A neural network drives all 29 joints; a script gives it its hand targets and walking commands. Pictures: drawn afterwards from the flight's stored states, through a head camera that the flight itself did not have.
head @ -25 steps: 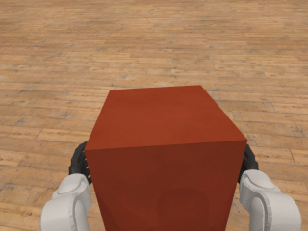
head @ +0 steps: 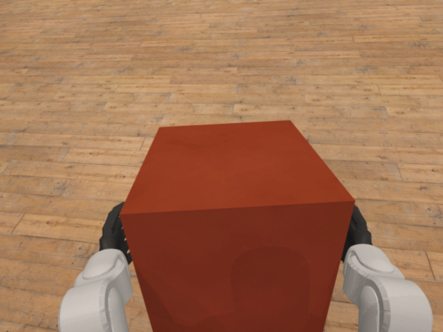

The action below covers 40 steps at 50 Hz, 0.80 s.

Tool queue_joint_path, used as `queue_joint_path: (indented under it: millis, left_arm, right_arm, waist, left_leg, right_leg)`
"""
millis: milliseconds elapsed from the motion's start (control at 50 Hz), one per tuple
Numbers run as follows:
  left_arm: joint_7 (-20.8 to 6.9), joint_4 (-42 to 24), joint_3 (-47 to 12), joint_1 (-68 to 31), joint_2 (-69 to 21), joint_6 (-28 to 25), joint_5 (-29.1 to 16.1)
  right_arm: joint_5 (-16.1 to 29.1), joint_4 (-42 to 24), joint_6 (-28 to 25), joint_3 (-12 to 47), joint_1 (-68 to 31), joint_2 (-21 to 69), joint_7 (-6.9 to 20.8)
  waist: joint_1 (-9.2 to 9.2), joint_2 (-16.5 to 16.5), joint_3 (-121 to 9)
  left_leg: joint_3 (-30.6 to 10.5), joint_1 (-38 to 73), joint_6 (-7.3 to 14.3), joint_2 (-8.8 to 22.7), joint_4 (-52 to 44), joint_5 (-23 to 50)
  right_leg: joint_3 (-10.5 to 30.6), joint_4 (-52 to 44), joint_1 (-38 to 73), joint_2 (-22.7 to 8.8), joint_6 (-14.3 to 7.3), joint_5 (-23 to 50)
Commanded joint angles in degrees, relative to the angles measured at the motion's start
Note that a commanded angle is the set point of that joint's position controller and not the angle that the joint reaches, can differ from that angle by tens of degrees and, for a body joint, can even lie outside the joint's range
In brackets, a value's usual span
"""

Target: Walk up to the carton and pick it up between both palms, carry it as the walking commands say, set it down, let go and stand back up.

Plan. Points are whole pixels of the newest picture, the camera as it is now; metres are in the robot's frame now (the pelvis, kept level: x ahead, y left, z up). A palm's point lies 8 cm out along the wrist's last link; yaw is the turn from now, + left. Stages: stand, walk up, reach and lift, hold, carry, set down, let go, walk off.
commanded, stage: carry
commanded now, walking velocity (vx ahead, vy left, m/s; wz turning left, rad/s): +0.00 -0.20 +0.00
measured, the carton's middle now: (231, 222) +0.33 +0.00 +0.01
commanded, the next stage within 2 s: none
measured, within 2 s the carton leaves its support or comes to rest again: neither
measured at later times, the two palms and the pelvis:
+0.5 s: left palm (203, 124) +0.49 +0.03 +0.12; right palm (381, 110) +0.49 -0.32 +0.11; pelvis +0.25 -0.15 +0.00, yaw +0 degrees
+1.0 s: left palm (261, 61) +0.71 -0.12 +0.11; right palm (400, 55) +0.71 -0.46 +0.09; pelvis +0.47 -0.29 +0.00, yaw +0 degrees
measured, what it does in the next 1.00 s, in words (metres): walks ahead: right foot, then left foot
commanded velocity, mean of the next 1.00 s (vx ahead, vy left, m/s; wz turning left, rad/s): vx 0.00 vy -0.20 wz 0.00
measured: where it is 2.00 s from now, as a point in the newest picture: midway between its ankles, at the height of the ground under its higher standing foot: (338, 214)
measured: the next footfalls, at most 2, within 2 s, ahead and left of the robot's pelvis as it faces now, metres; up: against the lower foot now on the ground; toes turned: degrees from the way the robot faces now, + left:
right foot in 0.04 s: +0.14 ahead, -0.17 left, +0.00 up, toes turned -2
left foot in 0.28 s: +0.13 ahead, -0.01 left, +0.00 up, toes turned +8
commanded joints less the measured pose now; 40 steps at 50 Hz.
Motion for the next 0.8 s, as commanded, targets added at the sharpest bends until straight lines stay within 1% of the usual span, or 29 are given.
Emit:
queue_joint_path:
  millis: [0, 20, 40, 60, 80, 100, 120, 180, 220, 240, 260, 280, 300, 320, 380, 400, 440, 460, 480, 500, 520, 540, 560, 580, 660, 720, 740, 760, 780]
  left_arm:
    - [-8.9, -7.2, -44.0, -19.8, -43.7, -2.5, -21.4]
    - [-8.7, -6.4, -44.0, -18.8, -44.1, -2.6, -21.7]
    - [-8.4, -7.4, -44.7, -20.6, -44.2, -3.0, -22.5]
    - [-8.3, -7.3, -45.7, -21.9, -44.0, -3.0, -22.6]
    - [-8.1, -5.3, -45.0, -20.3, -42.3, -2.4, -21.4]
    - [-8.1, -6.3, -45.4, -20.7, -42.2, -2.2, -21.3]
    - [-7.8, -6.8, -45.6, -23.0, -41.0, -1.8, -20.7]
    - [-7.1, -11.6, -48.2, -24.3, -43.2, -2.0, -21.5]
    - [-6.8, -12.9, -49.2, -23.4, -44.6, -1.7, -22.1]
    - [-6.9, -12.8, -49.9, -23.3, -45.2, -1.3, -22.4]
    - [-7.0, -13.7, -50.4, -23.8, -45.0, -1.0, -22.8]
    - [-6.9, -14.9, -50.9, -24.6, -43.9, -0.8, -22.7]
    - [-6.9, -14.5, -50.8, -25.7, -43.8, -0.4, -22.4]
    - [-7.2, -17.5, -52.8, -27.1, -44.6, -0.3, -24.1]
    - [-7.2, -13.7, -50.6, -30.5, -41.3, 0.4, -24.1]
    - [-7.3, -11.3, -49.5, -29.9, -40.4, 0.6, -23.4]
    - [-7.3, -7.5, -48.0, -25.5, -40.2, 1.0, -22.0]
    - [-7.4, -5.8, -47.2, -23.4, -40.0, 1.1, -21.6]
    - [-7.5, -3.8, -45.9, -21.0, -40.0, 1.1, -21.3]
    - [-7.3, -1.8, -44.5, -20.7, -39.4, 1.4, -21.0]
    - [-7.4, 0.3, -45.0, -19.4, -40.9, 1.4, -21.0]
    - [-7.6, 1.2, -44.7, -18.2, -42.0, 1.8, -20.7]
    - [-7.7, -2.1, -45.1, -19.9, -42.8, 1.7, -21.4]
    - [-7.7, -1.8, -44.4, -22.0, -41.7, 1.8, -20.8]
    - [-7.4, -10.1, -47.5, -29.4, -45.1, 0.3, -23.0]
    - [-7.5, -11.4, -48.5, -27.3, -45.3, 0.4, -22.9]
    - [-7.4, -11.3, -48.6, -26.8, -45.1, 0.5, -22.6]
    - [-7.6, -11.5, -48.7, -26.7, -44.5, 0.7, -22.6]
    - [-7.8, -12.6, -49.1, -27.8, -43.4, 0.9, -22.8]
  right_arm:
    - [23.5, -15.2, -2.5, 47.4, -33.0, 44.9, 11.6]
    - [23.5, -15.4, -2.6, 47.0, -33.2, 44.0, 11.5]
    - [23.2, -15.4, -2.4, 46.7, -32.7, 44.8, 11.6]
    - [22.9, -15.0, -2.2, 45.5, -33.0, 43.5, 11.9]
    - [22.3, -12.7, -1.5, 45.4, -31.1, 41.5, 12.1]
    - [23.1, -11.7, -1.6, 43.9, -30.4, 42.2, 12.3]
    - [22.9, -8.8, -1.0, 43.4, -30.2, 42.4, 12.5]
    - [23.9, -10.2, -0.8, 43.2, -30.1, 44.4, 12.8]
    - [24.6, -12.1, -1.0, 43.0, -30.8, 45.2, 12.8]
    - [24.4, -12.0, -0.9, 42.8, -29.4, 45.5, 12.8]
    - [24.2, -11.9, -1.0, 42.1, -28.7, 45.0, 12.8]
    - [24.0, -10.7, -1.1, 41.4, -27.1, 44.4, 12.6]
    - [23.3, -9.6, -0.8, 41.4, -26.3, 44.6, 12.1]
    - [22.3, -10.4, -1.1, 40.7, -24.0, 44.5, 11.9]
    - [20.2, -7.2, -0.6, 38.4, -24.6, 41.0, 11.8]
    - [19.8, -7.6, -0.6, 38.1, -27.3, 40.1, 11.6]
    - [20.6, -11.0, -0.7, 40.0, -31.6, 39.3, 11.3]
    - [20.8, -11.8, -0.5, 40.7, -32.4, 38.5, 11.2]
    - [21.0, -12.6, -0.1, 41.4, -34.0, 38.2, 11.0]
    - [20.5, -11.4, 0.8, 41.5, -33.5, 39.4, 11.0]
    - [20.0, -9.3, 1.3, 41.3, -32.8, 38.8, 11.2]
    - [20.7, -9.2, 1.8, 41.8, -32.0, 39.4, 11.3]
    - [21.9, -9.7, 1.9, 42.2, -32.1, 41.0, 11.3]
    - [22.4, -8.3, 2.3, 42.2, -34.1, 41.4, 11.5]
    - [23.4, -8.0, 0.8, 41.1, -33.9, 46.3, 12.1]
    - [23.3, -9.2, 0.1, 40.6, -31.6, 46.8, 12.2]
    - [23.0, -9.1, 0.0, 40.1, -30.4, 46.7, 12.1]
    - [22.7, -8.7, -0.2, 39.6, -29.1, 46.0, 12.0]
    - [22.2, -8.6, -0.4, 39.1, -27.8, 44.9, 11.7]
  waist:
    - [3.58, 2.0, -23.1]
    - [4.22, -6.5, -25.4]
    - [3.0, -23.9, -29.5]
    - [2.26, -22.8, -32.5]
    - [2.59, -21.7, -27.2]
    - [2.67, -14.5, -24.1]
    - [2.4, -10.1, -23.4]
    - [2.8, -10.2, -24.5]
    - [2.36, -10.5, -26.7]
    - [0.89, -8.9, -28.3]
    - [-0.56, 0.0, -32.3]
    - [-0.42, 17.8, -34.4]
    - [0.28, 22.0, -32.1]
    - [-0.22, 21.1, -27.3]
    - [-0.36, 13.1, -13.1]
    - [0.06, 12.2, -12.2]
    - [1.8, 10.6, -16.6]
    - [3.04, 7.3, -20.0]
    - [4.35, -3.4, -22.9]
    - [4.02, -23.3, -23.0]
    - [2.84, -23.2, -22.9]
    - [2.45, -20.0, -18.5]
    - [2.14, -16.6, -13.9]
    - [2.14, -12.6, -11.5]
    - [2.54, -6.3, -14.7]
    - [1.71, -6.8, -23.2]
    - [0.64, -5.3, -26.3]
    - [-1.21, 2.6, -31.6]
    - [-2.44, 20.0, -35.5]
  left_leg:
    - [-0.4, 7.2, 2.3, 8.8, 6.3, 68.0]
    - [-0.2, -2.5, -0.4, 4.8, 15.8, 45.4]
    - [-1.3, -12.7, -4.0, -4.9, 28.6, 0.2]
    - [-7.0, -7.9, -2.4, -3.8, 26.7, -3.9]
    - [-4.3, -12.1, -1.8, -5.5, 27.9, -9.1]
    - [-5.5, -17.1, -2.5, -4.5, 27.4, -8.9]
    - [-6.0, -20.0, -2.1, -2.5, 18.9, -9.3]
    - [-6.4, -17.1, -1.4, -2.0, 5.1, -3.4]
    - [-5.6, -10.8, 0.6, -2.9, -5.0, 4.2]
    - [-5.7, -3.2, 2.3, -1.8, -11.6, 12.7]
    - [-10.0, 14.4, 5.6, 4.7, -12.8, 48.1]
    - [-23.7, 32.2, 12.2, 16.4, -10.4, 97.0]
    - [-26.6, 37.2, 16.2, 20.2, -9.7, 115.5]
    - [-28.0, 35.3, 15.8, 18.8, -11.1, 109.3]
    - [-20.8, 29.3, 11.2, 16.4, -13.5, 88.0]
    - [-17.6, 27.9, 9.7, 15.4, -12.4, 86.0]
    - [-6.9, 19.6, 5.3, 11.1, -3.7, 90.9]
    - [-2.6, 12.8, 3.5, 8.8, 5.7, 87.9]
    - [-1.0, 1.1, 0.0, 5.4, 18.0, 63.0]
    - [-0.6, -13.4, -2.7, -4.8, 31.4, 6.2]
    - [-6.0, -13.3, -1.6, -4.0, 29.7, -5.0]
    - [-5.7, -15.2, -1.5, -3.7, 29.5, -6.7]
    - [-6.5, -17.4, -1.5, -2.5, 29.7, -6.6]
    - [-6.2, -19.5, -1.4, -0.5, 21.4, -7.8]
    - [-2.9, -16.7, 0.1, -2.5, 9.0, 2.8]
    - [-1.5, -5.5, 3.9, -3.9, -0.5, 10.4]
    - [-4.6, 1.0, 6.4, -2.0, -4.5, 14.7]
    - [-11.2, 16.4, 10.6, 4.9, -9.1, 43.7]
    - [-29.5, 27.6, 20.7, 19.8, -13.6, 77.5]
  right_leg:
    - [-14.5, -42.9, 22.7, 5.5, 1.4, 27.6]
    - [-9.7, -42.5, 33.3, 2.9, -0.7, 55.5]
    - [9.2, -37.7, 42.5, -13.5, -8.3, 101.5]
    - [8.4, -36.8, 39.8, -14.2, -10.2, 109.7]
    - [10.5, -38.3, 38.1, -14.6, -11.0, 117.2]
    - [9.5, -37.5, 38.3, -14.6, -9.9, 106.5]
    - [10.2, -36.1, 40.6, -15.1, -9.4, 101.9]
    - [9.2, -33.8, 40.3, -12.7, -9.7, 97.5]
    - [4.3, -31.2, 39.4, -10.2, -7.9, 97.8]
    - [0.7, -26.9, 35.1, -9.0, -6.3, 99.9]
    - [-4.4, -17.0, 21.1, -5.5, -3.1, 86.8]
    - [-8.6, -4.3, 2.2, 1.8, -0.1, 41.5]
    - [-6.0, -1.6, -3.0, 5.1, 0.3, 4.9]
    - [-3.8, -4.9, -6.5, 3.7, -0.1, 2.6]
    - [-6.4, -11.7, -15.1, 2.5, -0.8, 2.5]
    - [-8.2, -16.0, -13.1, 2.4, -0.7, 5.1]
    - [-13.7, -33.8, 6.2, 4.6, -1.1, 13.3]
    - [-14.8, -40.0, 18.8, 6.0, -1.5, 29.4]
    - [-6.8, -41.5, 32.1, 1.3, -4.8, 59.0]
    - [6.6, -39.4, 43.4, -10.8, -11.5, 106.5]
    - [8.3, -39.6, 40.6, -13.5, -13.6, 116.3]
    - [8.0, -41.3, 36.4, -14.1, -13.5, 113.6]
    - [7.3, -41.0, 33.4, -14.2, -12.1, 106.5]
    - [8.1, -40.8, 32.7, -13.7, -11.0, 98.8]
    - [3.1, -37.9, 34.8, -10.6, -7.9, 97.0]
    - [-2.9, -31.8, 33.9, -8.8, -4.4, 106.7]
    - [-3.0, -26.3, 30.9, -8.3, -2.9, 106.7]
    - [-5.6, -13.2, 20.2, -5.3, 0.9, 94.3]
    - [-7.6, 8.5, 7.7, 4.5, 5.7, 45.5]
